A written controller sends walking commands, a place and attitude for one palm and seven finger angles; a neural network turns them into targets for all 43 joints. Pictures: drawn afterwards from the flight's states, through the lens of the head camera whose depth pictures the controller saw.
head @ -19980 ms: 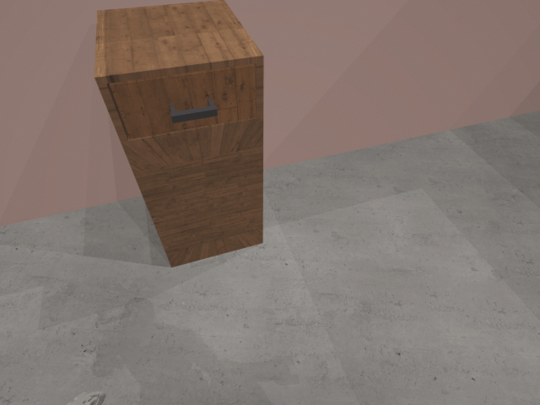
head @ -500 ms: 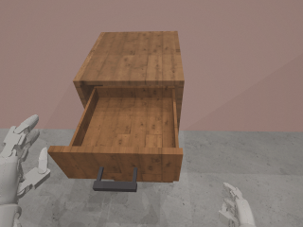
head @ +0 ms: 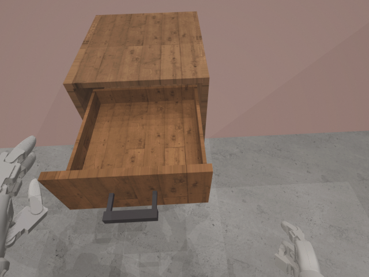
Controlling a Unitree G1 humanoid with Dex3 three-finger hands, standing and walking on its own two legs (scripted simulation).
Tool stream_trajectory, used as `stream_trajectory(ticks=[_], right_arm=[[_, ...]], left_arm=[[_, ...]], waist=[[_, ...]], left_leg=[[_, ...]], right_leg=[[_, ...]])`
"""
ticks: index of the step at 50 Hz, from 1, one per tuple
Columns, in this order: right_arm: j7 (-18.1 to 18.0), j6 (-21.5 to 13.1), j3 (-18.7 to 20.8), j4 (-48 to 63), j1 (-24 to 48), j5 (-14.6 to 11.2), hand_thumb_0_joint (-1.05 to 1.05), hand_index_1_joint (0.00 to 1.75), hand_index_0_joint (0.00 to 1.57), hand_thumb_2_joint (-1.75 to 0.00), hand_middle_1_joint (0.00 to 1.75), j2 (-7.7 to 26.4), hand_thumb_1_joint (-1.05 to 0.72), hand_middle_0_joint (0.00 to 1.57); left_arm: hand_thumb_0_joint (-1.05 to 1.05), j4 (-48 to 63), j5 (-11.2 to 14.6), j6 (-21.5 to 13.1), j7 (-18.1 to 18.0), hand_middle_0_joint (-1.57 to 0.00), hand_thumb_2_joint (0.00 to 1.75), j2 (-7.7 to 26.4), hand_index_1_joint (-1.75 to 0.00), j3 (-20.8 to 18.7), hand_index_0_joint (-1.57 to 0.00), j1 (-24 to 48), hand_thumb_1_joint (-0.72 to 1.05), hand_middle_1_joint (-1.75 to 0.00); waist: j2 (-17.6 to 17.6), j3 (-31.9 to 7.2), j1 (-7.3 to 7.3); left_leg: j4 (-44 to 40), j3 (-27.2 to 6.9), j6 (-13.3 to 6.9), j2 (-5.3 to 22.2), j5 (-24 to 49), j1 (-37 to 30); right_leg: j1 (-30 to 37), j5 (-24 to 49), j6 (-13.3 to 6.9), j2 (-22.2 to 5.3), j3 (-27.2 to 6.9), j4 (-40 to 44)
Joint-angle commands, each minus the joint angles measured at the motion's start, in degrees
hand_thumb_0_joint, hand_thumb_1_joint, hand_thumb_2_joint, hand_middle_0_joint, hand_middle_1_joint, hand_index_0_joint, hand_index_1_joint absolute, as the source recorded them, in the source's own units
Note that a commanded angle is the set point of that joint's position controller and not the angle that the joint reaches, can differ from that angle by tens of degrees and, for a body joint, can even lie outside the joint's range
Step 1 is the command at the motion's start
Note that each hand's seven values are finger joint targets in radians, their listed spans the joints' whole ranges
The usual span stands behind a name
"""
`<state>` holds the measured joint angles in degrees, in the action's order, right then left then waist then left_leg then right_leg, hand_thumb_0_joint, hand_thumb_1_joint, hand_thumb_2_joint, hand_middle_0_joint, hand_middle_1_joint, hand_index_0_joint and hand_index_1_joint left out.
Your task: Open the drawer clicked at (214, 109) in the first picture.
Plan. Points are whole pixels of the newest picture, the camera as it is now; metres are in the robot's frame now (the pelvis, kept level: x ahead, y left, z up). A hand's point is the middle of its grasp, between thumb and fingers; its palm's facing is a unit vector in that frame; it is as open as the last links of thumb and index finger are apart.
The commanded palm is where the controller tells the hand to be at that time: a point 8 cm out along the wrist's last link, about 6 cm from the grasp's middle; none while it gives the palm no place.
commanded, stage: step back with the hand held close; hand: left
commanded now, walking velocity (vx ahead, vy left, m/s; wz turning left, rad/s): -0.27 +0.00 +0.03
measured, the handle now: (132, 206) +0.27 +0.14 -0.01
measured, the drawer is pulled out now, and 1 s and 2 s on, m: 0.29 0.29 0.29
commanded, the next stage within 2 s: stop stepping back and stand still in 0.86 s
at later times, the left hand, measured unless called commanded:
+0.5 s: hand out of the picture +0.12 +0.26 +0.15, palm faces +0.38 -0.83 -0.41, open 7.4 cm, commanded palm +0.06 +0.30 +0.18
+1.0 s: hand out of the picture +0.03 +0.21 +0.16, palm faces +0.21 -0.85 -0.48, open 7.4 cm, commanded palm -0.03 +0.27 +0.18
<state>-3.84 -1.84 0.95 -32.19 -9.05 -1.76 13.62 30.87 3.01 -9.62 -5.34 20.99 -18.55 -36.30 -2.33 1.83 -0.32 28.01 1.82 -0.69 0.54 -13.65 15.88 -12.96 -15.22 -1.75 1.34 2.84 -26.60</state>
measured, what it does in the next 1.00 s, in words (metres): walks backwards: right foot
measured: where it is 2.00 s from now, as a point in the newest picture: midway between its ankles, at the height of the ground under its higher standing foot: outside the picture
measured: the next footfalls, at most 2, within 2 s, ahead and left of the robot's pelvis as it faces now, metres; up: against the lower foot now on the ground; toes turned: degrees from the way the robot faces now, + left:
right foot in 0.86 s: -0.21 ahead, -0.11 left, +0.00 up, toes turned +4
left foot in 1.08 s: -0.18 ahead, +0.10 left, +0.00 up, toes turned +2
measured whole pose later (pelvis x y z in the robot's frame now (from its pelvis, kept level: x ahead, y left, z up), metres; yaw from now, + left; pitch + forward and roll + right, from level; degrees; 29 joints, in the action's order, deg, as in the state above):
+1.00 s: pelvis -0.17 -0.01 +0.00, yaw -2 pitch +3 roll -1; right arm -2.6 -4.7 -1.1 -35.4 -8.4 -1.3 10.3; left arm 38.8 3.8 -14.1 -4.9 25.1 -22.0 -39.2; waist 2.4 1.3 0.0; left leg 49.8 -0.3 1.0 -0.8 -22.5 31.5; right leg -12.6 -19.1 -1.1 0.5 1.8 -28.8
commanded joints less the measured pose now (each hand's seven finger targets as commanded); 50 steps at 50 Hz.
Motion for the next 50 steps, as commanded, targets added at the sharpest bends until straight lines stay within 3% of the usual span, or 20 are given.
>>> stream_trajectory(ticks=[1, 8, 15, 18, 21, 23, 26, 28, 29, 31, 34, 39, 42, 43, 44, 45, 46, 47, 48, 50], right_arm=[[-0.82, -2.62, 2.49, 10.08, 5.69, 0.04, 0.0, 0.3, 0.2, -0.9, 0.3, 5.41, -0.9, 0.2], [-0.92, -3.96, 2.25, 10.43, 5.01, 0.33, 0.0, 0.3, 0.2, -0.9, 0.3, 5.42, -0.9, 0.2], [-0.69, -5.89, 1.68, 10.38, 3.77, 0.66, 0.0, 0.3, 0.2, -0.9, 0.3, 5.75, -0.9, 0.2], [-0.6, -6.29, 1.7, 9.93, 3.0, 0.64, 0.0, 0.3, 0.2, -0.9, 0.3, 5.37, -0.9, 0.2], [-0.44, -6.41, 2.14, 7.99, 1.68, 0.88, 0.0, 0.3, 0.2, -0.9, 0.3, 5.72, -0.9, 0.2], [-0.29, -6.34, 1.5, 7.34, 1.9, 1.34, 0.0, 0.3, 0.2, -0.9, 0.3, 4.92, -0.9, 0.2], [-0.83, -6.34, 1.46, 8.58, 4.24, 1.4, 0.0, 0.3, 0.2, -0.9, 0.3, 5.61, -0.9, 0.2], [-0.76, -7.19, 1.24, 9.79, 4.37, 1.63, 0.0, 0.3, 0.2, -0.9, 0.3, 5.8, -0.9, 0.2], [-0.84, -7.45, 1.39, 9.16, 3.38, 2.46, 0.0, 0.3, 0.2, -0.9, 0.3, 4.74, -0.9, 0.2], [-0.48, -8.19, 2.03, 7.94, 2.52, 2.53, 0.0, 0.3, 0.2, -0.9, 0.3, 4.67, -0.9, 0.2], [0.76, -9.33, 1.49, 6.0, 2.25, 2.2, 0.0, 0.3, 0.2, -0.9, 0.3, 5.25, -0.9, 0.2], [1.6, -9.92, 0.76, 5.39, 3.82, 2.11, 0.0, 0.3, 0.2, -0.9, 0.3, 6.08, -0.9, 0.2], [1.85, -8.99, 0.49, 6.51, 5.78, 1.68, 0.0, 0.3, 0.2, -0.9, 0.3, 5.96, -0.9, 0.2], [1.87, -8.54, 0.48, 6.81, 5.69, 1.36, 0.0, 0.3, 0.2, -0.9, 0.3, 5.61, -0.9, 0.2], [1.78, -8.01, 0.85, 7.14, 4.68, 0.74, 0.0, 0.3, 0.2, -0.9, 0.3, 5.1, -0.9, 0.2], [1.43, -7.83, 2.02, 7.3, 3.92, -0.73, 0.0, 0.3, 0.2, -0.9, 0.3, 5.36, -0.9, 0.2], [1.09, -7.02, 2.39, 6.61, 4.72, -0.75, 0.0, 0.3, 0.2, -0.9, 0.3, 5.19, -0.9, 0.2], [0.75, -5.83, 1.71, 6.2, 6.61, -0.12, 0.0, 0.3, 0.2, -0.9, 0.3, 3.14, -0.9, 0.2], [0.35, -5.03, 0.18, 6.52, 7.8, 0.42, 0.0, 0.3, 0.2, -0.9, 0.3, 0.95, -0.9, 0.2], [-0.62, -3.82, -0.93, 6.73, 6.85, 0.67, 0.0, 0.3, 0.2, -0.9, 0.3, 1.01, -0.9, 0.2]], left_arm=[[0.0, 14.82, 0.52, -4.24, -2.83, -0.2, 0.9, 11.67, -0.3, -10.67, -0.2, -2.59, 0.9, -0.3], [0.0, 16.25, 0.48, -4.75, -3.72, -0.2, 0.9, 10.58, -0.3, -10.37, -0.2, -4.31, 0.9, -0.3], [0.0, 16.4, -0.14, -5.5, -4.27, -0.2, 0.9, 9.52, -0.3, -9.99, -0.2, -1.6, 0.9, -0.3], [0.0, 16.64, -0.17, -5.69, -4.56, -0.2, 0.9, 9.46, -0.3, -9.62, -0.2, 0.01, 0.9, -0.3], [0.0, 17.37, -0.16, -5.66, -5.07, -0.2, 0.9, 10.01, -0.3, -8.79, -0.2, 2.2, 0.9, -0.3], [0.0, 18.44, -0.34, -5.54, -5.39, -0.2, 0.9, 9.52, -0.3, -8.38, -0.2, 2.31, 0.9, -0.3], [0.0, 19.26, -0.59, -5.94, -5.62, -0.2, 0.9, 11.31, -0.3, -10.43, -0.2, 1.03, 0.9, -0.3], [0.0, 19.85, -1.5, -6.89, -5.31, -0.2, 0.9, 10.83, -0.3, -11.15, -0.2, 1.21, 0.9, -0.3], [0.0, 19.64, -1.55, -6.87, -5.6, -0.2, 0.9, 10.91, -0.3, -11.82, -0.2, 1.33, 0.9, -0.3], [0.0, 19.3, -0.9, -6.72, -5.71, -0.2, 0.9, 10.65, -0.3, -11.08, -0.2, -0.06, 0.9, -0.3], [0.0, 18.96, 0.0, -6.74, -4.29, -0.2, 0.9, 8.99, -0.3, -8.85, -0.2, -0.35, 0.9, -0.3], [0.0, 19.63, 1.26, -7.11, -2.38, -0.2, 0.9, 10.95, -0.3, -10.04, -0.2, 0.03, 0.9, -0.3], [0.0, 20.71, 2.36, -8.07, -1.13, -0.2, 0.9, 13.09, -0.3, -12.31, -0.2, -1.66, 0.9, -0.3], [0.0, 20.5, 2.6, -8.56, -0.7, -0.2, 0.9, 13.43, -0.3, -12.81, -0.2, -1.72, 0.9, -0.3], [0.0, 19.94, 2.66, -8.77, -0.48, -0.2, 0.9, 13.31, -0.3, -12.45, -0.2, -2.01, 0.9, -0.3], [0.0, 19.06, 3.02, -8.61, -0.39, -0.2, 0.9, 12.87, -0.3, -11.36, -0.2, -2.81, 0.9, -0.3], [0.0, 18.38, 3.06, -8.04, -1.26, -0.2, 0.9, 14.96, -0.3, -14.11, -0.2, -2.85, 0.9, -0.3], [0.0, 16.31, 2.17, -7.11, -1.83, -0.2, 0.9, 13.13, -0.3, -12.98, -0.2, -2.8, 0.9, -0.3], [0.0, 14.76, 1.21, -6.41, -2.2, -0.2, 0.9, 11.71, -0.3, -12.14, -0.2, -2.98, 0.9, -0.3], [0.0, 11.77, -0.75, -5.64, -3.35, -0.2, 0.9, 10.38, -0.3, -11.16, -0.2, -3.81, 0.9, -0.3]], waist=[[0.78, -11.91, 0.46], [-2.84, -10.43, 0.78], [-3.0, -7.15, 0.25], [1.83, -6.41, -0.27], [5.92, -5.83, -1.17], [6.8, -6.97, -1.15], [-4.34, -5.69, -0.44], [-13.48, -6.24, -0.12], [-11.25, -5.97, -0.25], [-6.37, -8.43, 0.15], [-8.23, -10.87, 0.4], [-10.32, -13.37, 1.09], [-10.44, -14.02, 1.86], [-7.22, -13.35, 1.55], [1.43, -13.31, 0.8], [11.92, -12.86, 0.03], [15.44, -12.73, 0.62], [14.33, -9.64, 0.19], [12.15, -7.69, -0.46], [8.99, -7.05, -1.95]], left_leg=[[0.7, -4.88, -1.51, 4.68, 18.88, -4.91], [-4.34, -8.86, -2.78, 7.75, 10.3, 4.13], [-7.46, -10.36, -3.82, 9.18, -10.26, 15.73], [-2.38, -8.55, -2.96, 6.02, -14.37, 13.49], [11.54, -4.94, -0.57, 1.0, -11.72, 1.66], [9.99, -5.22, -0.62, 1.1, -7.4, -0.97], [-5.78, -13.94, -2.8, 9.01, -6.9, 6.68], [-19.74, -22.22, -6.22, 17.79, -23.05, 22.06], [-19.13, -22.95, -7.35, 18.3, -17.48, 20.75], [-11.57, -18.73, -7.84, 17.18, 2.54, 9.05], [-9.24, -14.62, -7.11, 15.44, 11.78, -0.65], [-9.01, -13.16, -5.59, 13.84, 14.12, -4.32], [-7.84, -9.59, -3.32, 11.14, 5.66, -0.94], [-5.03, -7.23, -1.98, 8.91, 2.31, -0.81], [3.8, -2.34, 0.73, 3.92, -2.24, -2.93], [18.77, -0.49, 2.57, -1.34, -4.67, -5.45], [30.75, -1.66, 2.86, -3.32, -9.54, -2.12], [35.26, -3.28, 2.39, -2.39, -14.67, 7.58], [31.23, -4.82, 2.28, -0.93, -16.73, 13.94], [16.35, -2.15, 1.32, -0.28, -11.76, 11.31]], right_leg=[[1.15, 22.4, -0.11, -8.81, -5.9, 1.41], [2.41, 10.89, 0.99, -5.66, -4.49, -3.17], [3.95, 2.36, 1.38, -4.67, -5.28, -6.56], [-1.43, -1.83, 0.22, -7.36, -9.38, -0.34], [-15.27, -8.7, -4.06, -13.95, -15.77, 9.55], [-14.63, -2.22, -4.15, -14.49, -12.46, 7.17], [-8.7, -4.23, -0.14, -6.08, -6.01, -2.88], [3.73, -10.7, 2.39, 0.04, -2.44, -22.34], [1.29, -11.5, 2.15, 0.06, -3.77, -26.73], [-5.54, -14.17, 1.92, -0.75, -4.54, -25.41], [-8.09, -13.55, 2.69, -0.49, -2.61, -20.07], [-3.09, -9.26, 2.17, 0.8, -1.22, -5.92], [3.0, -2.05, 0.86, 0.23, 0.5, 4.39], [2.19, 0.63, -0.04, -1.61, -0.03, 7.9], [-2.53, 5.2, -2.56, -6.66, -3.5, 10.06], [-10.93, 5.17, -6.24, -15.54, -11.13, 12.94], [-14.48, 10.22, -9.15, -21.07, -15.69, 13.3], [-8.67, 25.34, -10.24, -21.94, -14.44, 9.4], [-1.81, 37.36, -9.48, -20.82, -11.05, 5.58], [3.41, 42.68, -4.85, -15.7, -6.18, 0.94]])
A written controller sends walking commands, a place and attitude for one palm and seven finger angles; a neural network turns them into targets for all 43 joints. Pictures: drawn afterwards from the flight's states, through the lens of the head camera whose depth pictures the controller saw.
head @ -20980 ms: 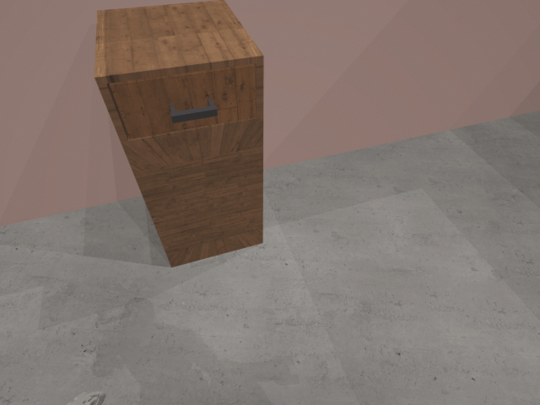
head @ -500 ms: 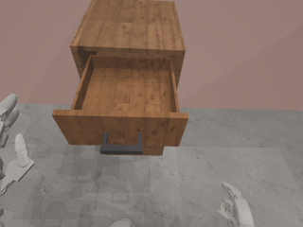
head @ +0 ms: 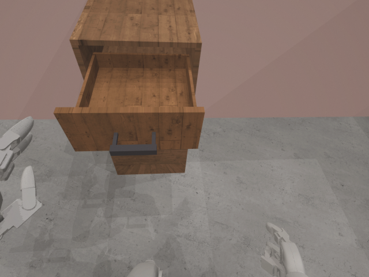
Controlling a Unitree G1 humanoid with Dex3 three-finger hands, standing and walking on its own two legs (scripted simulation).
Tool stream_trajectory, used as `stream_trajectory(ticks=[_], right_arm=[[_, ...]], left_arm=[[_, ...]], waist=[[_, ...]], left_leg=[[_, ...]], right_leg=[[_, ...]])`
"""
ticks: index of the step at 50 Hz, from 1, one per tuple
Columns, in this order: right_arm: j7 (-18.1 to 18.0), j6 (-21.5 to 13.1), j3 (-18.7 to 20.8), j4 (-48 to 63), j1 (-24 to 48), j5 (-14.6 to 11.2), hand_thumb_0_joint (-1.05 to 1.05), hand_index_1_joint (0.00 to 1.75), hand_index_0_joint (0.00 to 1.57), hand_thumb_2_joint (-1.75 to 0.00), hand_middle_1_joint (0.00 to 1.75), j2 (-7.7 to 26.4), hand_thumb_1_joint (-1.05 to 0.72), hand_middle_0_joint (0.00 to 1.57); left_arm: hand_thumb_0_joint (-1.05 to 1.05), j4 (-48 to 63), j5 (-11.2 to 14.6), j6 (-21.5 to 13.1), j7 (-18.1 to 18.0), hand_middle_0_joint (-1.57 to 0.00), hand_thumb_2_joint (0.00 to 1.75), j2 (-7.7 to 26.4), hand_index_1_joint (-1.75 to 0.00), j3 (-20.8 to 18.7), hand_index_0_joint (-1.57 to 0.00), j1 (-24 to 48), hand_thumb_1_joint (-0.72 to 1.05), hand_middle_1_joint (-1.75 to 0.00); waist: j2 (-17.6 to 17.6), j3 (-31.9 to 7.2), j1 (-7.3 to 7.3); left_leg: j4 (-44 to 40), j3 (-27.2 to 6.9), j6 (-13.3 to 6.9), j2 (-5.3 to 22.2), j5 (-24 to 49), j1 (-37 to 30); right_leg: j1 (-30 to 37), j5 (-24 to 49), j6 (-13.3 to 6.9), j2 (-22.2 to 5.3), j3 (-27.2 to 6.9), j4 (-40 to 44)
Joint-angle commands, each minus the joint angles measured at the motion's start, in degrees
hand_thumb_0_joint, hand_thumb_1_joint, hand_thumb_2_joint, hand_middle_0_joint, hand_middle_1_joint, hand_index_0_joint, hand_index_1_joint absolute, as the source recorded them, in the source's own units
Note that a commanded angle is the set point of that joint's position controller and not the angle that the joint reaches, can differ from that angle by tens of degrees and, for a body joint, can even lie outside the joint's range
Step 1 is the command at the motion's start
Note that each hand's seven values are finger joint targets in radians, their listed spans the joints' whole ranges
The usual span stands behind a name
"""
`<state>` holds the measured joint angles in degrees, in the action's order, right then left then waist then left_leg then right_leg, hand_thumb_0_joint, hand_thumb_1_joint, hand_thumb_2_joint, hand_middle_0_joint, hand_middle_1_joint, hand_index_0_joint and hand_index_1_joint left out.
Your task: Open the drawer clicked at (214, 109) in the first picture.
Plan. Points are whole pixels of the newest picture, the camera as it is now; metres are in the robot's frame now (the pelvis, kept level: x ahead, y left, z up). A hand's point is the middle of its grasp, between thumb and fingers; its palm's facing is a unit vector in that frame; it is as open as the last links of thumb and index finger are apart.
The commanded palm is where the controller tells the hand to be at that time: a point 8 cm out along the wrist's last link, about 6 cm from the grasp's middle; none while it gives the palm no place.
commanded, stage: stop stepping back and stand still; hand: left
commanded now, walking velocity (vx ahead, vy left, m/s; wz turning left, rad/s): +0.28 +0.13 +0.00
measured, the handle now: (134, 143) +0.43 +0.16 -0.01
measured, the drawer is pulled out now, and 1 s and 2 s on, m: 0.29 0.29 0.29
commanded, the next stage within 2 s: let the arm hang, fingers relaxed in 0.68 s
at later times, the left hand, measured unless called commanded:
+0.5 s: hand out of the picture +0.10 +0.25 +0.16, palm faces +0.43 -0.81 -0.39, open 7.4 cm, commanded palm +0.03 +0.28 +0.18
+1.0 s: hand out of the picture +0.02 +0.19 -0.14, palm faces +0.11 -0.96 -0.25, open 7.4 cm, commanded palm none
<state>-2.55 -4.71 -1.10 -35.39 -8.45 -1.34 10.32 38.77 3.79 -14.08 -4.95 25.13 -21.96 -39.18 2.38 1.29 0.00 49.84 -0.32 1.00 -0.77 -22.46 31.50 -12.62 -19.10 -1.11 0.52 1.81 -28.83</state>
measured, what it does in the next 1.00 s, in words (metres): steps on the spot: left foot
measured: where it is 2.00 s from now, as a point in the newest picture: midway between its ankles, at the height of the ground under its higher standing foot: outside the picture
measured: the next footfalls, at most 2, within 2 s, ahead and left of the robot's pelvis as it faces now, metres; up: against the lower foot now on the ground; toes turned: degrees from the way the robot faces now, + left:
left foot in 0.08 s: -0.02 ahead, +0.10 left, +0.00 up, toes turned +4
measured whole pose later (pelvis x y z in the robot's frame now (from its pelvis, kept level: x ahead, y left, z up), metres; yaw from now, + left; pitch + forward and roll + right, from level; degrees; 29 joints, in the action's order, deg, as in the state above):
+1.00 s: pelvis -0.09 -0.01 -0.01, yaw +6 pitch -1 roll +1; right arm -0.3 -0.1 -0.4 -48.5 -10.1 1.1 12.1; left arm -38.6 -1.6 4.0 -0.7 12.0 -2.3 -15.0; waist 0.2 0.5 -1.8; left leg 34.0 -0.8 -1.1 -2.6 -14.2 18.5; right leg -15.3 -19.6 -1.7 0.9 0.4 -36.3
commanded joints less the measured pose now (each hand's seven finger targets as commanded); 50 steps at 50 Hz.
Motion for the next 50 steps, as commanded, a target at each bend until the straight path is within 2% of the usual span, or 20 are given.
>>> stream_trajectory(ticks=[1, 3, 5, 7, 12, 15, 18, 20, 23, 24, 28, 32, 33, 35, 38, 39, 43, 46, 48, 50], right_arm=[[-2.12, -1.16, 1.68, 10.09, 5.18, -0.09, 0.0, 0.3, 0.2, -0.9, 0.3, 6.21, -0.9, 0.2], [-2.25, -2.55, 2.81, 11.12, 3.31, -0.11, 0.0, 0.3, 0.2, -0.9, 0.3, 7.98, -0.9, 0.2], [-1.3, -3.83, 4.42, 11.97, 1.8, -0.84, 0.0, 0.3, 0.2, -0.9, 0.3, 10.0, -0.9, 0.2], [-0.95, -4.38, 3.1, 11.65, 2.13, 0.57, 0.0, 0.3, 0.2, -0.9, 0.3, 7.54, -0.9, 0.2], [-0.71, -4.61, 3.05, 10.41, 2.19, -0.13, 0.0, 0.3, 0.2, -0.9, 0.3, 8.46, -0.9, 0.2], [-1.1, -3.14, 3.92, 9.39, 0.64, 0.58, 0.0, 0.3, 0.2, -0.9, 0.3, 8.78, -0.9, 0.2], [-1.26, -2.88, 3.28, 7.63, -0.21, 0.85, 0.0, 0.3, 0.2, -0.9, 0.3, 8.22, -0.9, 0.2], [-1.72, -2.95, 2.91, 7.59, 0.48, 1.04, 0.0, 0.3, 0.2, -0.9, 0.3, 8.51, -0.9, 0.2], [-1.96, -3.41, 2.18, 9.02, 1.78, 1.07, 0.0, 0.3, 0.2, -0.9, 0.3, 8.66, -0.9, 0.2], [-1.85, -3.64, 2.32, 9.68, 2.17, 0.95, 0.0, 0.3, 0.2, -0.9, 0.3, 7.85, -0.9, 0.2], [-0.98, -4.84, 2.2, 8.82, 1.56, 1.05, 0.0, 0.3, 0.2, -0.9, 0.3, 7.83, -0.9, 0.2], [-0.54, -4.1, 3.66, 7.8, -0.49, 0.72, 0.0, 0.3, 0.2, -0.9, 0.3, 7.92, -0.9, 0.2], [-0.45, -3.76, 3.66, 7.45, -0.77, 0.86, 0.0, 0.3, 0.2, -0.9, 0.3, 7.69, -0.9, 0.2], [-0.44, -3.51, 3.04, 7.4, 0.26, 0.97, 0.0, 0.3, 0.2, -0.9, 0.3, 7.02, -0.9, 0.2], [-1.28, -3.92, 2.76, 7.69, 1.14, 0.81, 0.0, 0.3, 0.2, -0.9, 0.3, 7.81, -0.9, 0.2], [3.91, -5.59, 5.99, -6.48, -0.34, 2.0, 0.0, 0.3, 0.2, -0.9, 0.3, 14.73, -0.9, 0.2], [2.31, 0.94, 3.52, -4.65, -4.63, 3.08, 0.0, 0.3, 0.2, -0.9, 0.3, 10.64, -0.9, 0.2], [1.88, 2.29, 2.76, -6.11, -1.15, 2.82, 0.0, 0.3, 0.2, -0.9, 0.3, 8.98, -0.9, 0.2], [1.77, 4.0, 2.46, -8.81, -1.12, 2.37, 0.0, 0.3, 0.2, -0.9, 0.3, 7.55, -0.9, 0.2], [1.67, 4.83, 2.2, -12.25, -2.81, 2.3, 0.0, 0.3, 0.2, -0.9, 0.3, 6.76, -0.9, 0.2]], left_arm=[[0.0, 5.65, -1.7, -1.1, -4.36, -0.2, 0.9, 7.48, -0.3, -7.96, -0.2, 0.63, 0.9, -0.3], [0.0, 8.87, -1.12, -1.01, -4.91, -0.2, 0.9, 5.4, -0.3, -5.43, -0.2, 0.33, 0.9, -0.3], [0.0, 11.57, -1.09, -1.09, -4.58, -0.2, 0.9, 6.21, -0.3, -4.92, -0.2, 0.45, 0.9, -0.3], [0.0, 14.29, -1.36, -0.57, -4.68, -0.2, 0.9, 6.73, -0.3, -5.45, -0.2, -0.35, 0.9, -0.3], [0.0, 10.36, -1.19, -0.36, -5.26, -0.2, 0.9, 5.95, -0.3, -6.24, -0.2, -0.75, 0.9, -0.3], [0.0, 7.61, -1.32, -0.18, -5.46, -0.2, 0.9, 6.0, -0.3, -5.69, -0.2, 1.5, 0.9, -0.3], [0.0, 4.49, -1.45, 0.47, -5.68, -0.2, 0.9, 4.98, -0.3, -4.03, -0.2, 5.9, 0.9, -0.3], [0.0, 2.89, -2.11, 0.28, -5.75, -0.2, 0.9, 4.54, -0.3, -3.1, -0.2, 7.88, 0.9, -0.3], [0.0, 6.27, -3.1, -0.22, -5.86, -0.2, 0.9, 5.23, -0.3, -3.69, -0.2, 8.11, 0.9, -0.3], [0.0, 6.83, -3.84, -0.04, -5.61, -0.2, 0.9, 5.56, -0.3, -3.87, -0.2, 8.71, 0.9, -0.3], [0.0, 6.26, -3.12, -0.25, -4.98, -0.2, 0.9, 5.53, -0.3, -4.04, -0.2, 3.19, 0.9, -0.3], [0.0, 6.82, -1.66, -0.87, -4.61, -0.2, 0.9, 6.09, -0.3, -4.75, -0.2, 3.99, 0.9, -0.3], [0.0, 5.94, -1.32, -0.65, -4.86, -0.2, 0.9, 5.54, -0.3, -4.68, -0.2, 3.2, 0.9, -0.3], [0.0, 5.11, -1.26, -0.69, -5.09, -0.2, 0.9, 5.41, -0.3, -4.64, -0.2, 3.76, 0.9, -0.3], [0.0, 5.02, -1.53, -0.94, -5.46, -0.2, 0.9, 4.98, -0.3, -4.03, -0.2, 3.21, 0.9, -0.3], [0.0, -42.5, -7.52, 8.68, 2.67, -0.2, 0.9, -5.84, -0.3, 17.22, -0.2, 9.59, 0.9, -0.3], [0.0, -51.13, -5.78, 14.57, 3.84, -0.2, 0.9, -8.4, -0.3, 16.99, -0.2, 15.94, 0.9, -0.3], [0.0, -65.04, -5.77, 14.34, 3.74, -0.2, 0.9, -5.8, -0.3, 17.12, -0.2, 16.98, 0.9, -0.3], [0.0, -73.19, -5.25, 14.37, 3.99, -0.2, 0.9, -3.84, -0.3, 18.1, -0.2, 21.46, 0.9, -0.3], [0.0, -80.12, -4.75, 13.95, 3.99, -0.2, 0.9, -3.41, -0.3, 19.0, -0.2, 24.21, 0.9, -0.3]], waist=[[2.66, -6.2, -2.95], [-4.95, -8.57, -1.78], [-9.15, -11.8, -0.25], [-16.65, -10.2, -0.9], [-5.25, -4.94, -1.35], [1.51, -2.07, -2.35], [5.51, -2.23, -3.03], [0.38, 0.69, -2.72], [-18.45, 1.15, -1.74], [-17.74, 1.4, -1.34], [-9.56, -0.6, -0.25], [4.98, -2.87, -1.51], [4.74, -2.65, -1.79], [2.55, -2.29, -2.12], [-4.07, -2.76, -1.08], [-6.3, -1.18, -3.11], [-1.86, -5.95, -1.36], [3.12, -6.31, 1.7], [2.17, -1.35, -0.03], [0.09, 1.0, -1.31]], left_leg=[[-16.89, 0.74, -0.85, 1.05, 2.95, -7.65], [-31.58, -2.15, -3.11, 6.84, 30.68, -17.37], [-25.0, -6.19, -4.77, 13.4, 45.35, -27.86], [-27.87, -10.9, -5.33, 12.49, 37.99, -22.86], [-28.37, -6.11, -3.86, 6.64, -4.89, -7.67], [-10.84, -0.38, -2.21, 0.61, -3.23, -14.46], [-9.85, 0.16, -2.8, 1.14, -0.26, -17.83], [-19.45, -1.56, -3.72, 2.48, -2.98, -18.02], [-41.92, -21.3, -8.16, 13.6, -26.14, -5.77], [-43.31, -21.62, -9.03, 14.72, -27.78, -0.25], [-34.24, -11.57, -7.08, 9.37, -13.33, -1.22], [-7.62, -0.74, -2.24, 0.63, 0.21, -8.17], [-4.55, -0.34, -1.97, 0.82, 3.18, -8.63], [-12.38, -0.6, -2.1, 2.16, 4.57, -10.97], [-27.26, -3.0, -3.24, 4.92, 16.1, -18.73], [-17.8, -9.23, -4.68, 9.09, 28.41, -15.71], [-26.16, -19.43, -11.77, 14.43, 31.12, -13.72], [-20.73, -9.01, -5.92, 5.96, 28.52, -11.99], [-20.56, -4.98, -3.0, 1.5, 12.1, -13.7], [-20.42, -3.56, -2.26, 0.93, 11.28, -18.51]], right_leg=[[4.78, 44.62, -3.99, -14.06, -4.85, 0.55], [5.6, 33.02, 0.53, -7.96, -1.73, -5.01], [-2.65, 7.06, 1.52, -4.47, -1.45, -3.97], [-2.75, -1.59, 1.91, -2.59, 0.72, -3.8], [4.76, -1.26, 0.93, -4.5, -2.92, 7.76], [-11.4, -18.58, -4.72, -12.16, -14.3, 17.12], [-14.14, -15.96, -5.68, -13.83, -11.76, 14.84], [-14.82, -17.44, -3.8, -10.23, -8.44, 10.51], [-5.64, -8.95, 0.87, 0.54, 0.74, -12.03], [-2.22, -6.22, 1.15, 1.23, 1.15, -18.11], [5.9, -3.36, 0.41, 0.04, 1.35, 0.48], [-3.49, -14.81, -7.44, -15.37, -21.41, 17.93], [-3.62, -9.56, -8.8, -16.92, -21.53, 17.72], [-1.96, 2.72, -7.9, -15.52, -15.44, 13.85], [-0.08, 10.06, -1.63, -6.56, -5.83, 6.6], [-9.34, 16.93, -0.37, -6.87, -0.21, -7.44], [-7.83, -8.56, 0.91, -1.13, -2.92, -16.35], [3.24, 12.94, -0.34, -3.68, -6.51, -0.87], [-2.04, 8.31, -2.26, -7.48, -11.92, 6.89], [-5.94, 6.34, -3.61, -8.53, -13.38, 11.0]])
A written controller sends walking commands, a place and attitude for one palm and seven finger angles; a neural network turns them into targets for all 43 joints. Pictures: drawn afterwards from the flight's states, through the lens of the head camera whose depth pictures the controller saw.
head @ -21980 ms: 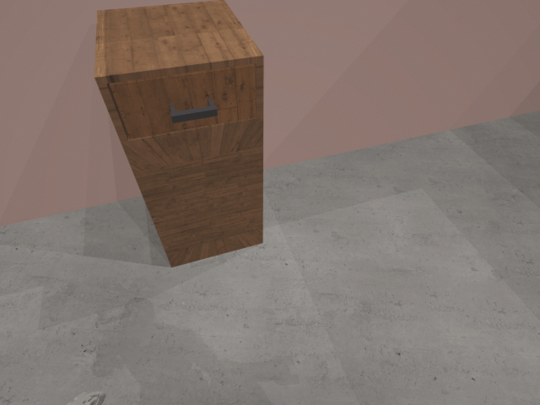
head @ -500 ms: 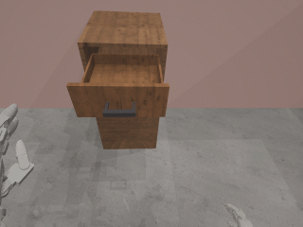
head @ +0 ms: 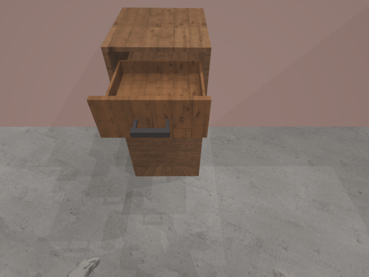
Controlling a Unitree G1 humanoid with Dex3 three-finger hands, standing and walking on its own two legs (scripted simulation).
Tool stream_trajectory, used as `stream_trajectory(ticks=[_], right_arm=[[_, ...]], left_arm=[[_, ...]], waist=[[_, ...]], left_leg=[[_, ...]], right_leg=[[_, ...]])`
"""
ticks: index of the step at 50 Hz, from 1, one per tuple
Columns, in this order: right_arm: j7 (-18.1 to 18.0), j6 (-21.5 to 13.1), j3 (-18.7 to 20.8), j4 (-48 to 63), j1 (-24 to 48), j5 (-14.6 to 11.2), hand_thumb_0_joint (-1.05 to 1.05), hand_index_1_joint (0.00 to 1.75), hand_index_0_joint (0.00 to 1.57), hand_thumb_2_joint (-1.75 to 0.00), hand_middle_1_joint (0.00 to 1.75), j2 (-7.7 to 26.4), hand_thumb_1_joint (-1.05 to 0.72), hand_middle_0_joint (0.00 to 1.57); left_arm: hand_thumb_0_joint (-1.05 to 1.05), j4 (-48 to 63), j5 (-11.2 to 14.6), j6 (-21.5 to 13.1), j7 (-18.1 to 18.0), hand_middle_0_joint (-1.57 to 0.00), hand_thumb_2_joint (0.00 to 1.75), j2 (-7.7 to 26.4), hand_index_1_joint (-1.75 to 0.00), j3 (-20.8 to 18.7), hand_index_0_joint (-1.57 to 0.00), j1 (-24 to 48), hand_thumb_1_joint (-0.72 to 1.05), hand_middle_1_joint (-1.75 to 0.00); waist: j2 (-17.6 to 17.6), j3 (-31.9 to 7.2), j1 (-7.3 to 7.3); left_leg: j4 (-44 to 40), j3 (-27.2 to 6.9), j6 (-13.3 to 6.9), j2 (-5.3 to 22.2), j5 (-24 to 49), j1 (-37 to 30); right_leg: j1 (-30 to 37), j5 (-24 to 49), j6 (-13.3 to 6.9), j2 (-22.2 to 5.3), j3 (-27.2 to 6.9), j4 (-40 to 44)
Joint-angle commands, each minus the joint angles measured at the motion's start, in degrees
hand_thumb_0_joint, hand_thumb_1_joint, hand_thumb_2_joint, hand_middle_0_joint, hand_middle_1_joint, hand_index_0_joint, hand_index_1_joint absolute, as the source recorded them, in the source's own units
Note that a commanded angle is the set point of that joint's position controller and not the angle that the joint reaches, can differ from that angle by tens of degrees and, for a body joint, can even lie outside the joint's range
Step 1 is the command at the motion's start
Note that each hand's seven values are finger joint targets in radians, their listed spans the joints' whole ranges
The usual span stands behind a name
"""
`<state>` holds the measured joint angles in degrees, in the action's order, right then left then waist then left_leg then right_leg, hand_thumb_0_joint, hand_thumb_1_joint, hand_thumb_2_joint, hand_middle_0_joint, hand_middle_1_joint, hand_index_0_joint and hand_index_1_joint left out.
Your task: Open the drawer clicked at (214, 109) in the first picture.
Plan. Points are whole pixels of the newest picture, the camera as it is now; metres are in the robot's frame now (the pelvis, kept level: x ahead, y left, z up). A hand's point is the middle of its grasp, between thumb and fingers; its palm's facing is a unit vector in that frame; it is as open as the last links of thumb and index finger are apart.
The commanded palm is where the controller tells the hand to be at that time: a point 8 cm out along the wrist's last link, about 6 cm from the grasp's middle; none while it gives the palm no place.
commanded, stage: let the arm hang, fingers relaxed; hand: left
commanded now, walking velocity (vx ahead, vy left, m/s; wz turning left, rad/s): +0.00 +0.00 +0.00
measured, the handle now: (151, 127) +0.53 +0.12 +0.00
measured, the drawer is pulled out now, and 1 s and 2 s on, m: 0.29 0.29 0.29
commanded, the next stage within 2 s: look to check the result in 0.88 s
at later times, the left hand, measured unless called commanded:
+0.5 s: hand out of the picture -0.05 +0.18 -0.16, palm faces +0.03 -0.98 -0.21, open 7.4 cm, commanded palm none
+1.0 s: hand out of the picture +0.01 +0.15 -0.16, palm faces +0.02 -0.98 -0.20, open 7.4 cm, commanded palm none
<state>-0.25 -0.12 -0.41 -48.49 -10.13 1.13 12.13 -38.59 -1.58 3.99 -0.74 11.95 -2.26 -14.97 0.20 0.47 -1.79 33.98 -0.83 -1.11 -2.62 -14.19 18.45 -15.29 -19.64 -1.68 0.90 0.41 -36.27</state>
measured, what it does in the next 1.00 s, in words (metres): stands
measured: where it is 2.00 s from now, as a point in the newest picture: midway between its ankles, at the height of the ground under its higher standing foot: outside the picture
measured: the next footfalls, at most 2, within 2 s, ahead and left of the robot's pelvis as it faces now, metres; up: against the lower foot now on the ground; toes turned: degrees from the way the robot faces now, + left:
none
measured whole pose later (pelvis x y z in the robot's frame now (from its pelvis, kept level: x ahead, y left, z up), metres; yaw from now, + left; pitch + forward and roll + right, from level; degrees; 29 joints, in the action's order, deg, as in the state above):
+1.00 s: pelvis +0.00 -0.02 +0.02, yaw -1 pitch -2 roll +0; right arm -2.4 0.6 0.8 -64.5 -16.7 0.7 6.9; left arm -64.8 -0.3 0.0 -1.8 7.8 -0.8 -15.6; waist -1.0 3.6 -0.6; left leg 23.6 -0.9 0.3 0.0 -9.6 11.7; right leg -8.1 -13.3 -3.2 3.5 0.0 -23.7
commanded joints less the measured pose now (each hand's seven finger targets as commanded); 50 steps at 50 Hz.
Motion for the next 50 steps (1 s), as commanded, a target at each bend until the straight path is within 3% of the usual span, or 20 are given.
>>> stream_trajectory(ticks=[1, 2, 4, 5, 7, 9, 11, 15, 26, 32, 36, 38, 50], right_arm=[[-0.72, 0.47, 1.53, -0.5, -2.0, -0.28, 0.0, 0.3, 0.2, -0.9, 0.3, 4.64, -0.9, 0.2], [-0.86, 0.31, 1.25, -2.15, -2.86, -0.31, 0.0, 0.3, 0.2, -0.9, 0.3, 4.28, -0.9, 0.2], [-1.41, 0.03, 1.33, -4.34, -3.5, -0.11, 0.0, 0.3, 0.2, -0.9, 0.3, 3.75, -0.9, 0.2], [-1.53, 0.01, 1.25, -5.33, -3.51, -0.23, 0.0, 0.3, 0.2, -0.9, 0.3, 3.62, -0.9, 0.2], [-1.84, 0.05, 1.56, -6.98, -4.9, -0.49, 0.0, 0.3, 0.2, -0.9, 0.3, 3.2, -0.9, 0.2], [-2.04, 0.01, 1.53, -8.98, -6.21, -0.67, 0.0, 0.3, 0.2, -0.9, 0.3, 3.1, -0.9, 0.2], [-2.18, 0.15, 1.44, -10.47, -6.9, -0.77, 0.0, 0.3, 0.2, -0.9, 0.3, 2.74, -0.9, 0.2], [-2.34, 0.26, 1.13, -12.77, -8.58, -0.73, 0.0, 0.3, 0.2, -0.9, 0.3, 2.53, -0.9, 0.2], [-2.19, 0.67, 1.56, -14.73, -10.0, -0.5, 0.0, 0.3, 0.2, -0.9, 0.3, 0.51, -0.9, 0.2], [-2.22, 0.37, 1.63, -14.92, -10.28, -0.34, 0.0, 0.3, 0.2, -0.9, 0.3, -0.69, -0.9, 0.2], [-2.23, 0.28, 1.77, -14.79, -10.38, -0.35, 0.0, 0.3, 0.2, -0.9, 0.3, -1.17, -0.9, 0.2], [-2.25, 0.2, 1.77, -14.9, -10.51, -0.29, 0.0, 0.3, 0.2, -0.9, 0.3, -1.28, -0.9, 0.2], [-2.43, 0.17, 1.95, -14.64, -9.84, -0.37, 0.0, 0.3, 0.2, -0.9, 0.3, -0.52, -0.9, 0.2]], left_arm=[[0.0, -5.3, 0.7, -4.17, -0.35, -0.2, 0.9, 9.58, -0.3, -0.47, -0.2, 0.44, 0.9, -0.3], [0.0, -8.19, 0.93, -4.39, -0.35, -0.2, 0.9, 8.77, -0.3, -0.06, -0.2, 0.28, 0.9, -0.3], [0.0, -12.75, 1.05, -4.47, -0.56, -0.2, 0.9, 6.07, -0.3, -0.52, -0.2, -2.24, 0.9, -0.3], [0.0, -15.02, 1.17, -4.4, -0.53, -0.2, 0.9, 6.48, -0.3, -0.27, -0.2, -3.22, 0.9, -0.3], [0.0, -18.12, 1.16, -4.56, -0.53, -0.2, 0.9, 5.76, -0.3, 0.04, -0.2, -4.39, 0.9, -0.3], [0.0, -20.59, 1.25, -4.65, -0.57, -0.2, 0.9, 5.09, -0.3, 0.49, -0.2, -4.62, 0.9, -0.3], [0.0, -22.66, 1.22, -4.57, -0.74, -0.2, 0.9, 4.49, -0.3, 0.76, -0.2, -5.56, 0.9, -0.3], [0.0, -25.49, 1.33, -4.29, -0.94, -0.2, 0.9, 3.99, -0.3, 1.06, -0.2, -6.47, 0.9, -0.3], [0.0, -26.39, 1.16, -4.08, -1.44, -0.2, 0.9, 2.98, -0.3, 0.76, -0.2, -7.68, 0.9, -0.3], [0.0, -25.68, 1.15, -4.3, -1.57, -0.2, 0.9, 2.2, -0.3, 0.55, -0.2, -6.14, 0.9, -0.3], [0.0, -25.06, 1.21, -4.53, -1.64, -0.2, 0.9, 2.12, -0.3, 0.35, -0.2, -5.99, 0.9, -0.3], [0.0, -25.01, 1.23, -4.53, -1.64, -0.2, 0.9, 2.13, -0.3, 0.27, -0.2, -5.1, 0.9, -0.3], [0.0, -24.96, 1.36, -4.79, -1.65, -0.2, 0.9, 2.4, -0.3, 0.16, -0.2, -4.77, 0.9, -0.3]], waist=[[-0.45, 3.12, 0.21], [-3.88, 2.77, 0.06], [-9.68, 0.59, 1.1], [-10.82, 0.05, 1.5], [-5.09, -1.04, 1.47], [-2.59, -0.53, 1.21], [-2.66, 1.89, 1.28], [-1.25, 3.05, 1.35], [-0.37, 6.28, 1.8], [-1.39, 6.24, 1.42], [-0.28, 5.66, 1.69], [-1.76, 5.93, 1.44], [-1.48, 4.38, 1.18]], left_leg=[[-5.74, -3.21, -0.06, 3.44, 4.25, -7.21], [-7.81, -3.99, -0.17, 4.51, 6.43, -7.67], [-11.22, -5.59, -0.74, 6.15, 5.68, -6.69], [-12.35, -6.0, -0.9, 6.28, 4.29, -6.31], [-12.55, -5.75, -1.07, 6.65, 4.57, -7.64], [-12.58, -5.49, -1.03, 6.83, 6.11, -8.89], [-13.32, -5.58, -1.2, 7.09, 5.81, -9.51], [-14.97, -6.25, -1.31, 7.36, 4.44, -8.66], [-16.14, -5.83, -1.3, 6.8, -1.46, -6.69], [-15.08, -5.04, -0.99, 6.65, 2.32, -6.83], [-14.33, -4.47, -0.84, 6.63, 3.39, -7.25], [-14.33, -4.39, -0.72, 6.63, 4.34, -6.87], [-13.35, -3.67, -0.4, 7.02, 6.92, -9.0]], right_leg=[[-4.16, 6.32, -2.97, -7.96, -11.0, 19.08], [-2.75, 7.18, -2.61, -6.73, -9.74, 18.16], [2.04, 7.65, -1.93, -4.96, -7.88, 17.31], [3.65, 7.67, -1.93, -4.7, -7.31, 17.21], [4.94, 8.79, -1.83, -4.78, -6.77, 18.28], [4.44, 9.46, -1.82, -5.02, -6.31, 18.74], [2.73, 8.2, -1.79, -4.73, -5.87, 19.23], [3.09, 6.4, -1.75, -4.71, -5.29, 19.21], [0.66, 0.38, -1.69, -4.09, -5.72, 19.56], [0.63, 3.84, -1.79, -4.48, -6.05, 18.75], [1.04, 4.18, -1.86, -4.47, -6.53, 19.28], [1.28, 5.16, -1.9, -4.75, -6.6, 19.07], [1.95, 8.11, -1.92, -4.95, -7.18, 19.56]])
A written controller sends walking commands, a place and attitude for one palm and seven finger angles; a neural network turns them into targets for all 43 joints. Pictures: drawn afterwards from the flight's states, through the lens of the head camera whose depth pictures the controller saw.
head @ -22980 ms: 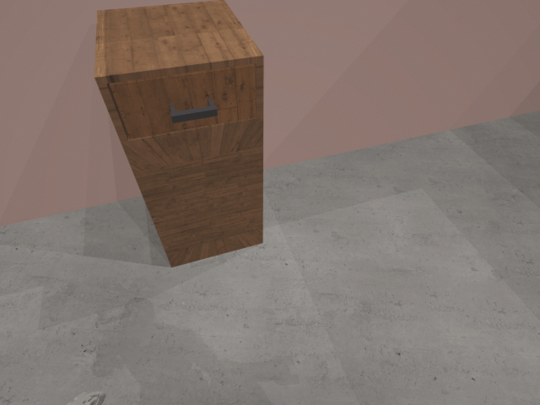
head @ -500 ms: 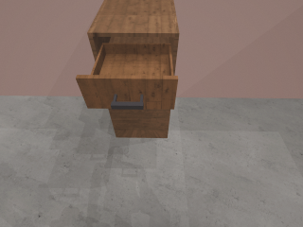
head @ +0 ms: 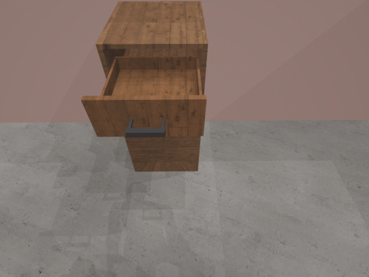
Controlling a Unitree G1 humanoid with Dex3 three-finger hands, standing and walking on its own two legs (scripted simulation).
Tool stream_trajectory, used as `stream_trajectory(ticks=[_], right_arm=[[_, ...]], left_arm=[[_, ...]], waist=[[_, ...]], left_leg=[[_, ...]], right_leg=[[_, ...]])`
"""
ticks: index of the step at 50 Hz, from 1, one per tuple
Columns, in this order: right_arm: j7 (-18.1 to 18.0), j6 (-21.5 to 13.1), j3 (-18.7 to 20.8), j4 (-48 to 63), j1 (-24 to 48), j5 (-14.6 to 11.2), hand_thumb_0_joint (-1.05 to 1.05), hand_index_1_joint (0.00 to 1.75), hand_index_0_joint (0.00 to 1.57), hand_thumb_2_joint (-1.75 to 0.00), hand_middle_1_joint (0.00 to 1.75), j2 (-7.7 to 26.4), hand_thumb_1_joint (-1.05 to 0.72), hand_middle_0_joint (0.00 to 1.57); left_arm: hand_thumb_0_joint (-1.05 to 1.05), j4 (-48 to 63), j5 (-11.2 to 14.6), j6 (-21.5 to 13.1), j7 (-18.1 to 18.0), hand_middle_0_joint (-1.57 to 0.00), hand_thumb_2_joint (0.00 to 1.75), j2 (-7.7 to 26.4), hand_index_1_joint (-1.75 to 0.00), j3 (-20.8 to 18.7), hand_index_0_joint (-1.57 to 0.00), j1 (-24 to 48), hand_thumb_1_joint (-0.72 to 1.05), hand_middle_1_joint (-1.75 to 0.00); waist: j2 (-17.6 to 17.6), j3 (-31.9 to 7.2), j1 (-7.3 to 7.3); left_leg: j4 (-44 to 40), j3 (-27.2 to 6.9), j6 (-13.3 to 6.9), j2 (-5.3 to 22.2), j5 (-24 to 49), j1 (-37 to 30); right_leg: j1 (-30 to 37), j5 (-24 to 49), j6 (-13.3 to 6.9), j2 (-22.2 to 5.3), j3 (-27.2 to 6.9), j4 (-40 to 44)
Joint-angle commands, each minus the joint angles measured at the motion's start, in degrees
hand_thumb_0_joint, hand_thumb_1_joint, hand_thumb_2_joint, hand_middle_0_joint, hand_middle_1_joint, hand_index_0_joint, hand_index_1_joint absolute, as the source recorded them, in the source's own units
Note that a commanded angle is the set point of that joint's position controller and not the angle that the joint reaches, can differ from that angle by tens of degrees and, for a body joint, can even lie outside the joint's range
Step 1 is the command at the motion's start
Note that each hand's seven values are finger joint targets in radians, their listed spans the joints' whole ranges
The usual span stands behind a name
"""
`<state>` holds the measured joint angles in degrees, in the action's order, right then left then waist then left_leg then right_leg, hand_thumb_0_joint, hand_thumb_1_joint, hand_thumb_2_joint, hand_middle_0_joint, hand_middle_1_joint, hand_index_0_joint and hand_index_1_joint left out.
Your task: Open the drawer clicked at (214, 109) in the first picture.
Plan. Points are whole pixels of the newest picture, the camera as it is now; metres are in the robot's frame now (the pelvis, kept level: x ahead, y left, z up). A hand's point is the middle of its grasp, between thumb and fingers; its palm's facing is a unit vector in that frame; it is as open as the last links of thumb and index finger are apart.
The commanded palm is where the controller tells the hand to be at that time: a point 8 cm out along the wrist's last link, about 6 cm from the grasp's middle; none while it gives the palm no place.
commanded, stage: look to check the result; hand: left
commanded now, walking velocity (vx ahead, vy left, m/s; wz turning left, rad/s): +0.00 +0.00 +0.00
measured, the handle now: (146, 127) +0.53 +0.15 -0.02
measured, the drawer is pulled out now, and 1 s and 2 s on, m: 0.29 0.29 0.29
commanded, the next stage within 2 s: stand and wait in 0.44 s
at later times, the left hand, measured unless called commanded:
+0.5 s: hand out of the picture +0.01 +0.17 -0.17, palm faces +0.04 -0.98 -0.21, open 7.4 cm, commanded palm none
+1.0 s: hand out of the picture +0.04 +0.19 -0.17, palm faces +0.02 -0.97 -0.24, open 7.4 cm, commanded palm none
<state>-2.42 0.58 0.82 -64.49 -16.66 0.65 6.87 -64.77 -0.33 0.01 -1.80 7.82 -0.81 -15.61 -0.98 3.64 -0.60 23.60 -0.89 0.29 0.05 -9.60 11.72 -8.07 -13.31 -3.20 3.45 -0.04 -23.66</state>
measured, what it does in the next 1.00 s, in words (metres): stands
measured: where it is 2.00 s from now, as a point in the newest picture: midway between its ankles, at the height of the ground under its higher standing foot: outside the picture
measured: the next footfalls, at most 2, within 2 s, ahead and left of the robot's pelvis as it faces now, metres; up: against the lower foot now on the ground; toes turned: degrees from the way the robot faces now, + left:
none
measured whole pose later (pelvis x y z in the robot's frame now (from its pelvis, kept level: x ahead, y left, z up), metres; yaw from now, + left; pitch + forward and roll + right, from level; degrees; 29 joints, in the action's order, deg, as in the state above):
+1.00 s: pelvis +0.01 +0.00 +0.00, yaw -1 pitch -2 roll +0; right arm -2.2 0.4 1.2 -64.6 -12.4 0.7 10.1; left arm -64.7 -0.4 -0.2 -1.3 10.7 -1.4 -11.8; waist -1.0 4.6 -0.6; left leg 21.5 -0.5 0.6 0.4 -9.4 9.8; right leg -6.1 -12.6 -3.4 3.8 -0.6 -21.1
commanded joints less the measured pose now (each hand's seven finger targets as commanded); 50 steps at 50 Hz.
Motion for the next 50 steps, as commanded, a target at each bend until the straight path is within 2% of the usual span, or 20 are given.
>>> stream_trajectory(ticks=[1, 5, 9, 13, 16, 17, 22, 28, 31, 33, 36, 45, 48, 50], right_arm=[[-0.31, -0.55, 0.79, 1.58, -3.2, 0.05, 0.0, 0.3, 0.2, -0.9, 0.3, 4.71, -0.9, 0.2], [-0.32, -0.42, 0.75, 1.36, -2.68, 0.06, 0.0, 0.3, 0.2, -0.9, 0.3, 4.93, -0.9, 0.2], [-0.4, -0.55, 0.83, 1.46, -2.27, 0.05, 0.0, 0.3, 0.2, -0.9, 0.3, 5.29, -0.9, 0.2], [-0.38, -0.46, 0.87, 1.44, -1.96, 0.08, 0.0, 0.3, 0.2, -0.9, 0.3, 5.53, -0.9, 0.2], [-0.37, -0.49, 1.01, 1.58, -1.45, 0.06, 0.0, 0.3, 0.2, -0.9, 0.3, 5.94, -0.9, 0.2], [-0.33, -0.46, 0.99, 1.39, -1.42, 0.11, 0.0, 0.3, 0.2, -0.9, 0.3, 5.9, -0.9, 0.2], [-0.26, -0.46, 1.06, 1.46, -1.02, 0.2, 0.0, 0.3, 0.2, -0.9, 0.3, 6.38, -0.9, 0.2], [-0.39, -0.7, 1.07, 1.53, -0.25, 0.11, 0.0, 0.3, 0.2, -0.9, 0.3, 6.97, -0.9, 0.2], [-0.35, -0.64, 1.23, 1.7, 0.22, 0.1, 0.0, 0.3, 0.2, -0.9, 0.3, 7.54, -0.9, 0.2], [-0.32, -0.64, 1.19, 1.61, 0.14, 0.19, 0.0, 0.3, 0.2, -0.9, 0.3, 7.56, -0.9, 0.2], [-0.27, -0.63, 1.32, 1.76, 0.64, 0.15, 0.0, 0.3, 0.2, -0.9, 0.3, 8.13, -0.9, 0.2], [-0.2, -0.9, 1.43, 1.87, 2.05, 0.2, 0.0, 0.3, 0.2, -0.9, 0.3, 9.67, -0.9, 0.2], [-0.13, -0.88, 1.54, 1.94, 2.29, 0.17, 0.0, 0.3, 0.2, -0.9, 0.3, 10.1, -0.9, 0.2], [-0.07, -0.89, 1.63, 1.97, 2.61, 0.22, 0.0, 0.3, 0.2, -0.9, 0.3, 10.66, -0.9, 0.2]], left_arm=[[0.0, 1.2, 0.09, -0.92, -0.67, -0.2, 0.9, 6.6, -0.3, -1.3, -0.2, -4.65, 0.9, -0.3], [0.0, 0.93, 0.11, -0.84, -0.65, -0.2, 0.9, 6.66, -0.3, -1.31, -0.2, -4.13, 0.9, -0.3], [0.0, 0.94, 0.11, -1.02, -0.73, -0.2, 0.9, 6.86, -0.3, -1.37, -0.2, -4.0, 0.9, -0.3], [0.0, 0.88, 0.08, -0.87, -0.7, -0.2, 0.9, 6.92, -0.3, -1.35, -0.2, -3.52, 0.9, -0.3], [0.0, 0.93, -0.01, -1.01, -0.71, -0.2, 0.9, 7.24, -0.3, -1.5, -0.2, -3.84, 0.9, -0.3], [0.0, 0.86, 0.02, -0.91, -0.69, -0.2, 0.9, 7.3, -0.3, -1.44, -0.2, -3.3, 0.9, -0.3], [0.0, 1.23, 0.03, -0.9, -0.61, -0.2, 0.9, 7.82, -0.3, -1.62, -0.2, -2.32, 0.9, -0.3], [0.0, 1.46, 0.09, -1.01, -0.6, -0.2, 0.9, 8.47, -0.3, -1.83, -0.2, -1.69, 0.9, -0.3], [0.0, 1.56, 0.03, -1.09, -0.57, -0.2, 0.9, 8.92, -0.3, -1.85, -0.2, -1.72, 0.9, -0.3], [0.0, 1.69, 0.06, -1.04, -0.56, -0.2, 0.9, 9.0, -0.3, -1.88, -0.2, -0.88, 0.9, -0.3], [0.0, 1.9, 0.02, -1.1, -0.5, -0.2, 0.9, 9.51, -0.3, -1.95, -0.2, -0.9, 0.9, -0.3], [0.0, 1.99, 0.02, -1.1, -0.27, -0.2, 0.9, 10.73, -0.3, -2.15, -0.2, 1.18, 0.9, -0.3], [0.0, 2.22, 0.0, -1.16, -0.26, -0.2, 0.9, 11.37, -0.3, -2.27, -0.2, 1.6, 0.9, -0.3], [0.0, 2.27, -0.01, -1.22, -0.2, -0.2, 0.9, 11.78, -0.3, -2.32, -0.2, 2.11, 0.9, -0.3]], waist=[[0.57, 0.83, 0.16], [0.06, 1.71, -0.09], [-0.15, 0.06, -0.15], [0.38, 1.67, -0.1], [1.38, 1.31, 0.11], [0.34, 1.4, -0.09], [0.5, 1.37, -0.13], [-0.29, -0.06, -0.02], [1.13, 0.47, 0.22], [0.11, 0.27, -0.08], [0.83, 0.27, 0.09], [-0.79, -0.26, 0.02], [1.01, -0.15, -0.06], [0.07, -0.52, -0.14]], left_leg=[[-2.67, -3.58, -1.86, 4.43, 2.8, -2.77], [-2.84, -3.48, -1.65, 4.39, 2.37, -2.63], [-2.54, -3.2, -1.57, 4.64, 4.0, -3.56], [-3.19, -3.43, -1.52, 4.75, 2.9, -2.93], [-3.02, -3.29, -1.55, 4.8, 3.15, -3.77], [-3.05, -3.24, -1.44, 4.65, 3.15, -3.43], [-3.3, -3.48, -1.39, 4.7, 2.33, -3.11], [-3.18, -3.49, -1.37, 5.02, 4.94, -3.77], [-3.32, -3.39, -1.4, 5.01, 4.15, -3.94], [-3.38, -3.43, -1.25, 5.06, 4.67, -3.77], [-3.55, -3.52, -1.33, 5.09, 3.51, -4.14], [-4.49, -3.91, -1.34, 5.48, 4.15, -4.29], [-4.48, -4.01, -1.42, 5.5, 4.15, -4.37], [-4.62, -3.92, -1.31, 5.44, 3.55, -4.5]], right_leg=[[-5.01, 2.74, -0.32, -7.32, -6.87, 7.02], [-5.4, 2.23, -0.3, -7.53, -7.01, 7.42], [-3.82, 5.98, -0.16, -7.74, -6.93, 7.0], [-4.52, 3.95, -0.12, -7.5, -6.79, 7.4], [-4.56, 3.96, 0.03, -7.51, -6.85, 7.84], [-4.42, 4.05, 0.07, -7.69, -6.88, 7.76], [-4.23, 2.04, 0.0, -7.62, -6.93, 8.23], [-2.64, 7.59, 0.03, -7.91, -6.9, 7.12], [-3.02, 6.6, 0.24, -7.8, -6.75, 7.71], [-2.67, 7.48, 0.14, -7.92, -6.84, 7.35], [-2.91, 5.41, 0.13, -7.8, -7.0, 8.08], [-2.52, 5.9, -0.04, -7.9, -7.1, 7.57], [-2.43, 5.96, 0.06, -7.95, -7.2, 7.94], [-2.47, 5.06, -0.02, -8.04, -7.4, 8.18]])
